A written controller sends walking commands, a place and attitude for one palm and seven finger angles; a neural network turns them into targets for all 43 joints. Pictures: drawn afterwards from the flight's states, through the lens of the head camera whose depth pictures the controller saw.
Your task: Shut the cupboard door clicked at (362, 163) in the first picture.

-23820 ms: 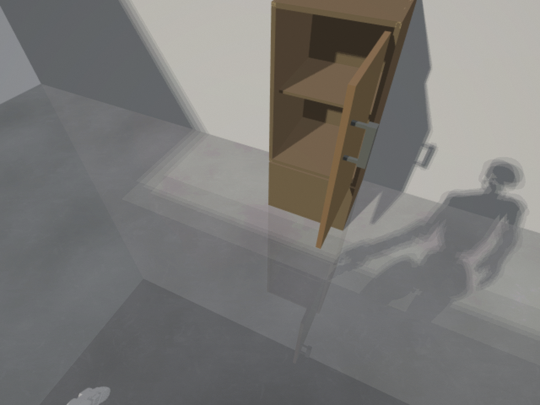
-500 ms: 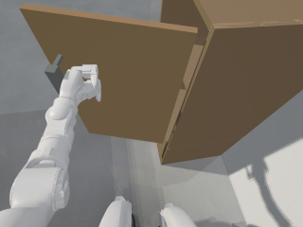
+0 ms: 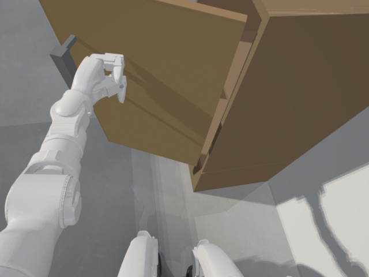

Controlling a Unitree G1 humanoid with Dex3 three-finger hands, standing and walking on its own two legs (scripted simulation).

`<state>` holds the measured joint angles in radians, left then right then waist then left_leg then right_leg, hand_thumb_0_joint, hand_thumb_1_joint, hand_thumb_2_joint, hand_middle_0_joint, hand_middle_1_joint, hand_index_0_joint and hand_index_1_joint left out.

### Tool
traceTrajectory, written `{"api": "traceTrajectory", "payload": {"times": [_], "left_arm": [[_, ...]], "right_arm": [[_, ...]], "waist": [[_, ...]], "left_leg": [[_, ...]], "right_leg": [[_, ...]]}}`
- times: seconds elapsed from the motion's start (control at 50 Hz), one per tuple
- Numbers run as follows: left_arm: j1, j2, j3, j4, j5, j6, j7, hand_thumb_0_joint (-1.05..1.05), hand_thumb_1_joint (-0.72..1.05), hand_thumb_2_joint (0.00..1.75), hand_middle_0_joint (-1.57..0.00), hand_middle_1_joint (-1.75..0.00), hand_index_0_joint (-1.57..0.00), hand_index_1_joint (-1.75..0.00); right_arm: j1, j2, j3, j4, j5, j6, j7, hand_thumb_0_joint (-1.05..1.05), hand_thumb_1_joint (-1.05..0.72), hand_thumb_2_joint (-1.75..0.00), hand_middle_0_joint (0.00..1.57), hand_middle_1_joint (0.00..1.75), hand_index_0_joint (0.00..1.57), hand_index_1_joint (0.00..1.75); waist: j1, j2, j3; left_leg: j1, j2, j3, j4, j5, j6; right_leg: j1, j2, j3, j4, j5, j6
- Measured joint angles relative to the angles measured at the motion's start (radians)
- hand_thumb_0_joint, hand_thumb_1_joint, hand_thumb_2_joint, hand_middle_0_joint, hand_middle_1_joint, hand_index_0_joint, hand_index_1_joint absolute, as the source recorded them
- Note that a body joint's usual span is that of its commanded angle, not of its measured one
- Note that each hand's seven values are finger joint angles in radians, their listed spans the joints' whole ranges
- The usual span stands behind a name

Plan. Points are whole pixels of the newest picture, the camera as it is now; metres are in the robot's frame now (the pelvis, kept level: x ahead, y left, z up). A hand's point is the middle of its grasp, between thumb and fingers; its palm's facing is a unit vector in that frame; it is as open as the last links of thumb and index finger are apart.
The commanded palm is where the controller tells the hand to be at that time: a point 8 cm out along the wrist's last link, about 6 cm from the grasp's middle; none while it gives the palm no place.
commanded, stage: push the door shut along its arc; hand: left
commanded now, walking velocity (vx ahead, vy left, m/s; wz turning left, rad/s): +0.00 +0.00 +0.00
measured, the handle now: (76, 68) +0.55 +0.21 +0.08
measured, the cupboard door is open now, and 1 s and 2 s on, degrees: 65 52 52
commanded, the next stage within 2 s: pull the fist back off the door in 0.22 s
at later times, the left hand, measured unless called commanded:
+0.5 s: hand (139, 67) +0.54 +0.07 +0.08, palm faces +0.04 -0.99 +0.11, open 3.3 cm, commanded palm +0.51 +0.09 +0.08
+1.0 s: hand (138, 98) +0.47 +0.07 +0.07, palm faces +0.07 -1.00 -0.04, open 3.1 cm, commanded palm +0.44 +0.11 +0.08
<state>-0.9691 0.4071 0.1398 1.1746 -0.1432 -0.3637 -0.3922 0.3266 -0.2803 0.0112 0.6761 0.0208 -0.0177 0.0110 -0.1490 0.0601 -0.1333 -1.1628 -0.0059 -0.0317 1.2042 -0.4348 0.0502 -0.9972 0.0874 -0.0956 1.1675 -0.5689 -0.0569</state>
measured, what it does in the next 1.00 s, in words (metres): stands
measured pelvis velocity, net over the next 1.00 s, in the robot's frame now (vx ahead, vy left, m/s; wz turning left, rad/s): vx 0.02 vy -0.02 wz -0.01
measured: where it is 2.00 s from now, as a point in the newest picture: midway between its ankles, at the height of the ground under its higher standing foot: outside the picture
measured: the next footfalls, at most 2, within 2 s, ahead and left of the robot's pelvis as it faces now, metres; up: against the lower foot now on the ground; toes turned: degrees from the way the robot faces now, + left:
none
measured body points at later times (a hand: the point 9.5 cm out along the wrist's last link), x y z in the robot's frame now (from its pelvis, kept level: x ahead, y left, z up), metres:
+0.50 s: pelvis +0.00 +0.01 -0.01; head +0.14 +0.03 +0.42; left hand +0.54 +0.13 +0.08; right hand -0.01 -0.25 -0.12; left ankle +0.07 +0.09 -0.63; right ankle -0.01 -0.09 -0.63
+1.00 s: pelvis +0.02 -0.02 +0.02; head +0.12 -0.02 +0.46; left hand +0.46 +0.13 +0.08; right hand +0.05 -0.29 -0.10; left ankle +0.07 +0.09 -0.63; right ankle -0.01 -0.09 -0.63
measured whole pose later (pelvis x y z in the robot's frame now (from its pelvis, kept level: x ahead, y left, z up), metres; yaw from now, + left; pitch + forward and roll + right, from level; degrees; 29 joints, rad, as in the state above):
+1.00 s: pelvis +0.02 -0.02 +0.02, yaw -1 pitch +20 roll -1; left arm -0.64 0.15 0.15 0.96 -0.04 -0.50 0.14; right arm 0.38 -0.26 -0.04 0.64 -0.04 0.06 0.09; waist -0.10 0.04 -0.17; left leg -0.99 0.00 0.01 1.08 -0.43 0.02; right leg -0.86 0.09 -0.04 1.08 -0.56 -0.07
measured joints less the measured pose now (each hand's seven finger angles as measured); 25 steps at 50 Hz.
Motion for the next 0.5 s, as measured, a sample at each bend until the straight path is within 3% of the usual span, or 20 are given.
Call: {"api": "traceTrajectory", "payload": {"times": [0.34, 0.38, 0.46, 0.5], "left_arm": [[-0.186, 0.017, -0.049, 0.069, 0.030, 0.066, 0.011, 0.05, 1.04, 1.05, -1.30, -1.50, -1.30, -1.50], [-0.191, -0.021, -0.005, 0.064, 0.027, 0.073, 0.091, 0.05, 1.01, 1.03, -1.30, -1.50, -1.31, -1.50], [-0.148, -0.138, 0.076, 0.014, 0.026, 0.056, 0.381, 0.04, 0.94, 0.98, -1.30, -1.50, -1.31, -1.50], [-0.107, -0.190, 0.104, -0.026, 0.060, 0.027, 0.523, 0.03, 0.93, 0.96, -1.30, -1.50, -1.31, -1.50]], "right_arm": [[0.025, 0.006, 0.006, 0.037, -0.024, -0.047, 0.002, 0.01, -0.90, -0.90, 0.21, 0.30, 0.21, 0.30], [0.042, 0.009, -0.003, 0.034, -0.034, -0.053, 0.007, 0.01, -0.90, -0.90, 0.21, 0.30, 0.21, 0.30], [0.072, 0.022, -0.018, 0.024, -0.068, -0.050, 0.050, 0.01, -0.90, -0.90, 0.21, 0.30, 0.21, 0.30], [0.082, 0.032, -0.021, 0.018, -0.090, -0.045, 0.076, 0.01, -0.90, -0.90, 0.21, 0.30, 0.20, 0.30]], "waist": [[-0.033, 0.007, 0.004], [-0.027, 0.010, -0.003], [-0.022, 0.014, -0.025], [-0.022, 0.016, -0.038]], "left_leg": [[-0.100, -0.006, -0.003, 0.045, 0.001, 0.013], [-0.111, -0.005, -0.001, 0.048, 0.000, 0.013], [-0.112, -0.004, 0.011, 0.034, 0.000, 0.012], [-0.106, 0.000, 0.018, 0.027, -0.002, 0.012]], "right_leg": [[-0.094, -0.006, -0.007, 0.043, -0.004, 0.011], [-0.105, -0.005, -0.006, 0.044, -0.003, 0.014], [-0.112, -0.007, 0.008, 0.036, -0.001, 0.019], [-0.110, -0.005, 0.016, 0.031, 0.000, 0.020]]}}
